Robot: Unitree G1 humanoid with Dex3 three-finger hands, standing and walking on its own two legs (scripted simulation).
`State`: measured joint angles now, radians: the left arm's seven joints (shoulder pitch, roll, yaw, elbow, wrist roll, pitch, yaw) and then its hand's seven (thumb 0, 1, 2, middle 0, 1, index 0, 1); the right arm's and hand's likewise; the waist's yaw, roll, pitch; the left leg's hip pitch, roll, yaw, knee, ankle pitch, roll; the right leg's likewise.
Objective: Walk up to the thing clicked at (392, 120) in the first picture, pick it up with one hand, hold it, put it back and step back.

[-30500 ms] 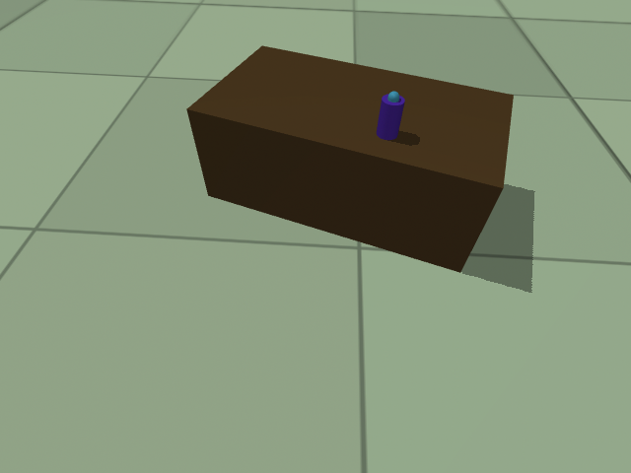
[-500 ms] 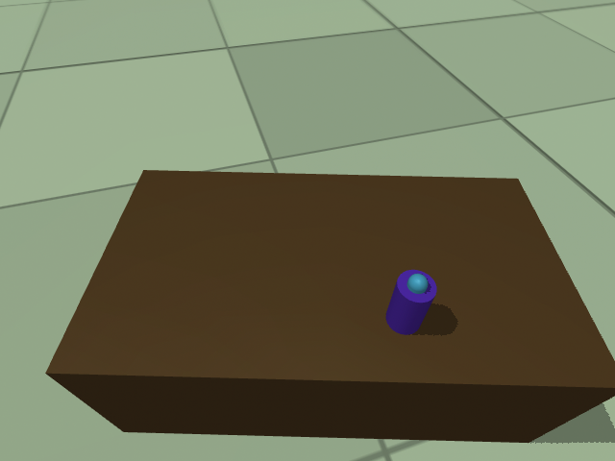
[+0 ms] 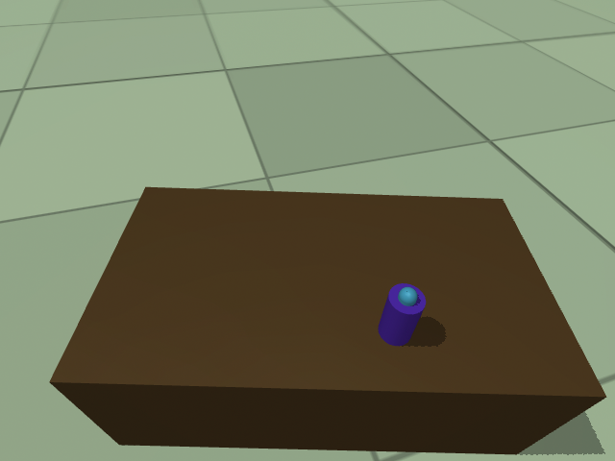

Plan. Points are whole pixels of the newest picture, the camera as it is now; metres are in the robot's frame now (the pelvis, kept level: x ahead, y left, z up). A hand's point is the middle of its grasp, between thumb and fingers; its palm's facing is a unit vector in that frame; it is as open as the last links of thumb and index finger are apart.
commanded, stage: stand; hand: right
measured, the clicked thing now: (401, 312) +0.50 -0.21 -0.25
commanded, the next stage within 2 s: step back in 1.62 s
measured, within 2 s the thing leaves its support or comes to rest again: neither
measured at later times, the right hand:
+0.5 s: hand out of the picture +0.05 -0.23 -0.16, palm faces -0.01 +0.94 -0.34, open 7.4 cm
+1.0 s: hand out of the picture +0.08 -0.23 -0.15, palm faces -0.02 +0.94 -0.35, open 7.4 cm
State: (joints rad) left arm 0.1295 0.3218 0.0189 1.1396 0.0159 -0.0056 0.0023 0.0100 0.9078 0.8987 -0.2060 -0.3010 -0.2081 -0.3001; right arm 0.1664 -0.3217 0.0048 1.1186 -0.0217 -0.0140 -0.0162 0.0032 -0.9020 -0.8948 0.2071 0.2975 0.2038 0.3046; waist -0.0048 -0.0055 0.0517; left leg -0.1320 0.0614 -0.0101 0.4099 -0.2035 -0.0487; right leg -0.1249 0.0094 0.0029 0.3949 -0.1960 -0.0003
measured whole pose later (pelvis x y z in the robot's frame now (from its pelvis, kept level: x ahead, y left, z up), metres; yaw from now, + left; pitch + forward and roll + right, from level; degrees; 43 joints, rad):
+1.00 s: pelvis +0.01 +0.02 +0.00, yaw +0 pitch -3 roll +0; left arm 0.12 0.34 0.00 1.15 0.01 -0.01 0.00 0.01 0.91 0.90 -0.20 -0.30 -0.21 -0.30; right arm 0.12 -0.34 0.00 1.15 -0.01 -0.01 0.00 0.00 -0.90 -0.90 0.21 0.30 0.20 0.30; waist 0.00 -0.01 0.06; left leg -0.12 0.02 0.00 0.35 -0.19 -0.01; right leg -0.11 -0.03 0.01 0.33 -0.18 0.04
